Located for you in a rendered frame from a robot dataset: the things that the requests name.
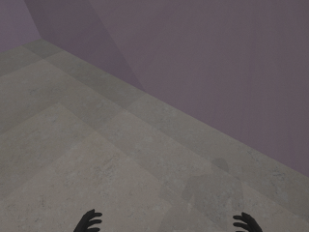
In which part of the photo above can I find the robot left hand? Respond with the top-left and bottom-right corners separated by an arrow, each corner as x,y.
73,209 -> 102,232

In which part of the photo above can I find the robot right hand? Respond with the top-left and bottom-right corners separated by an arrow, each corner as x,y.
233,212 -> 263,232

